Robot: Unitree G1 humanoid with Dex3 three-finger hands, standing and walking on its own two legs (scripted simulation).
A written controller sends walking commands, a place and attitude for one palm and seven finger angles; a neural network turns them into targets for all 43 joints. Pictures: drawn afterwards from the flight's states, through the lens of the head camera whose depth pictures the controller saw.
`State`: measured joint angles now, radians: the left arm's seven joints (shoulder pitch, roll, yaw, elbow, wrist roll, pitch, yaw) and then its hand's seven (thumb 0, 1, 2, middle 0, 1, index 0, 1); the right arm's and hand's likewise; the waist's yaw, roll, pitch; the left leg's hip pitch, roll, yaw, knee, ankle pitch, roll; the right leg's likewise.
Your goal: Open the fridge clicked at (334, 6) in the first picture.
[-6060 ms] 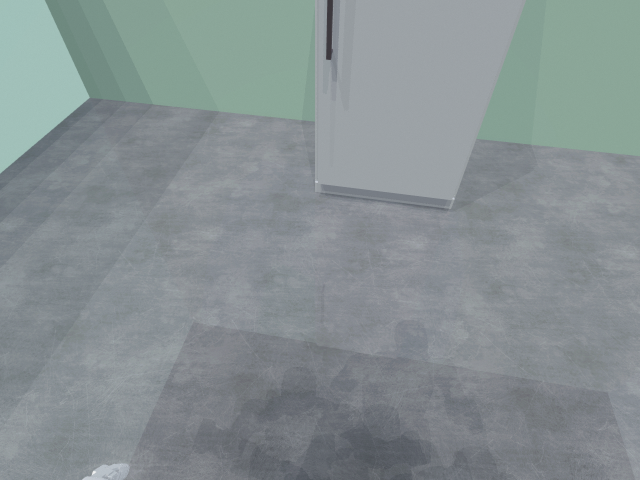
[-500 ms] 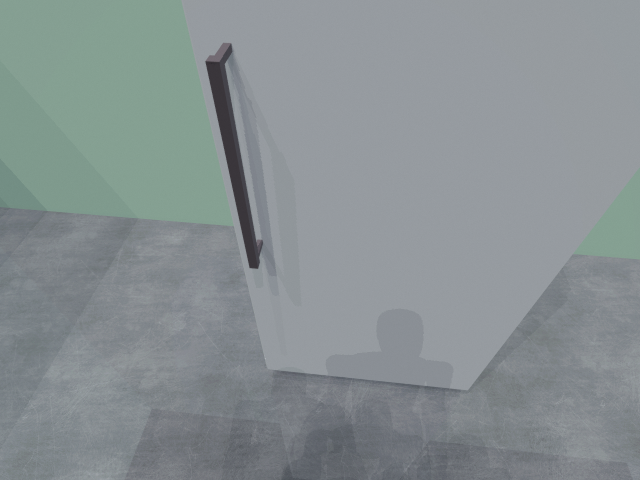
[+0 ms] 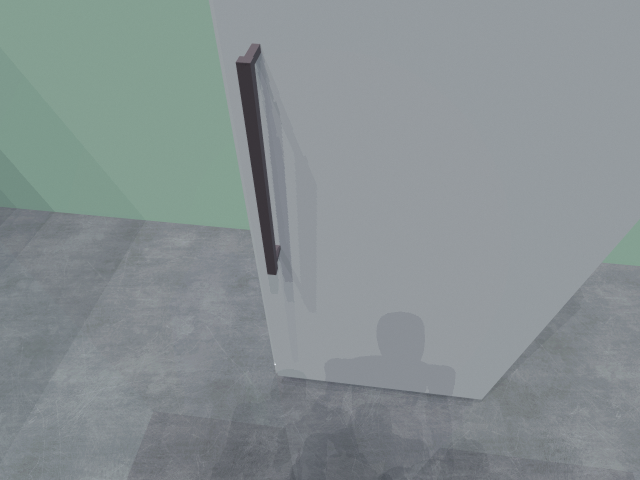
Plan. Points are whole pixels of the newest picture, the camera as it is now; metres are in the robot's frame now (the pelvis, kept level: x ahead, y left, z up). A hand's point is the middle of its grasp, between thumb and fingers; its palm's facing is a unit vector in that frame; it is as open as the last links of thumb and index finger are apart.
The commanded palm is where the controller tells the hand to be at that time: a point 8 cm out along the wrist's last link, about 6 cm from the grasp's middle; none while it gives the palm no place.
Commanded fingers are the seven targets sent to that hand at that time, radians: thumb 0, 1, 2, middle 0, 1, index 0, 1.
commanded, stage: come to a stop and stand still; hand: left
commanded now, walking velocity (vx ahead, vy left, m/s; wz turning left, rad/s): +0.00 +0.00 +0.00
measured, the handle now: (265, 183) +0.49 +0.11 +0.11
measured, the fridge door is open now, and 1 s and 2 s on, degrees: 0 0 0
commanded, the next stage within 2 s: look again from close up in 0.32 s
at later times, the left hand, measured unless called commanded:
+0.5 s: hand out of the picture +0.00 +0.19 -0.17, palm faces +0.00 -0.98 -0.19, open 7.3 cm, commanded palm none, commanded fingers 0.00 0.90 0.90 -0.20 -0.30 -0.20 -0.30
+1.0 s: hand out of the picture +0.00 +0.18 -0.17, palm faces +0.01 -0.98 -0.19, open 7.3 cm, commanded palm none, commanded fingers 0.00 0.90 0.90 -0.20 -0.30 -0.20 -0.30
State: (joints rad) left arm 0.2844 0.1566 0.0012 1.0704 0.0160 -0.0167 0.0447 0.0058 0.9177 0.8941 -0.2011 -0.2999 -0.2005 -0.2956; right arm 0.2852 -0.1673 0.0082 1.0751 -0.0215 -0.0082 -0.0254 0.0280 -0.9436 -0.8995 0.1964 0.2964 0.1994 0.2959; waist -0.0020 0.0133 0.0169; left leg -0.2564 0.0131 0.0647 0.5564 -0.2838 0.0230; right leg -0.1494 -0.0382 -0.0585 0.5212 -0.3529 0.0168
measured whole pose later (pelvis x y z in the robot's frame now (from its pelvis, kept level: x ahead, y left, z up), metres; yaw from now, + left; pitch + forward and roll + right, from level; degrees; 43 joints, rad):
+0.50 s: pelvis +0.00 +0.01 +0.00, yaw -1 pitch -1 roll +0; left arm 0.28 0.17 -0.01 1.10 0.02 0.00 0.03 0.00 0.91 0.89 -0.20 -0.30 -0.20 -0.30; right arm 0.23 -0.18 0.01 1.09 -0.02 -0.01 -0.02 0.01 -0.92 -0.90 0.20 0.30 0.20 0.30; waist 0.01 -0.02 0.04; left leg -0.22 -0.01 0.09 0.49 -0.26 0.04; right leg -0.13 -0.06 -0.04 0.47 -0.33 0.04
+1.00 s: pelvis +0.00 +0.00 +0.01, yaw -1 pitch -1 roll +0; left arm 0.28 0.16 0.00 1.11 0.02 0.00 0.03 0.00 0.91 0.89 -0.20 -0.30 -0.20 -0.30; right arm 0.25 -0.17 0.01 1.13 -0.02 -0.01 -0.02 0.01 -0.92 -0.90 0.20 0.30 0.20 0.30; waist 0.01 -0.01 0.04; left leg -0.21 0.00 0.08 0.45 -0.23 0.03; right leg -0.12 -0.05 -0.04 0.45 -0.31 0.02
